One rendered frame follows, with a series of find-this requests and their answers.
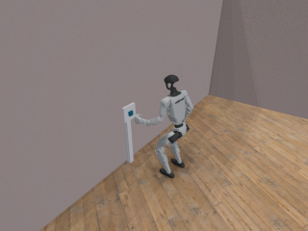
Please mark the button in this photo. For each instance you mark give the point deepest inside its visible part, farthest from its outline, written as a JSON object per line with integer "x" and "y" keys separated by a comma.
{"x": 130, "y": 113}

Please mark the robot right forearm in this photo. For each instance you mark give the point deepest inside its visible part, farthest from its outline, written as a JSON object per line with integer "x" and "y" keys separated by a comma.
{"x": 186, "y": 114}

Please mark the robot left forearm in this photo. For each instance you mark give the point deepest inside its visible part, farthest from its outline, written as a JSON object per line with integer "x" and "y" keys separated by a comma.
{"x": 149, "y": 122}

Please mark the robot right upper arm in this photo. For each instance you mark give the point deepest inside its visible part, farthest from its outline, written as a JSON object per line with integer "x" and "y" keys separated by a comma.
{"x": 187, "y": 101}

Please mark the robot left upper arm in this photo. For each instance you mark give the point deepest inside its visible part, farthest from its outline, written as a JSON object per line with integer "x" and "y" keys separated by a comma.
{"x": 164, "y": 103}

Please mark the humanoid robot torso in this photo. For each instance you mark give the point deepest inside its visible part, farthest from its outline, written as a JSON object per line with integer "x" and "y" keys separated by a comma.
{"x": 176, "y": 113}

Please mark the panel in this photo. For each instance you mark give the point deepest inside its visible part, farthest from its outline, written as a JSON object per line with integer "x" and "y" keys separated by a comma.
{"x": 128, "y": 130}

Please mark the robot right shin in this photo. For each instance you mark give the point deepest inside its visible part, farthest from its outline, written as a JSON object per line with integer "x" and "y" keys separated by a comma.
{"x": 175, "y": 150}

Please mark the left robot hand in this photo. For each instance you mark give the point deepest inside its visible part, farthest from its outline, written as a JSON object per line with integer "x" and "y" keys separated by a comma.
{"x": 137, "y": 118}

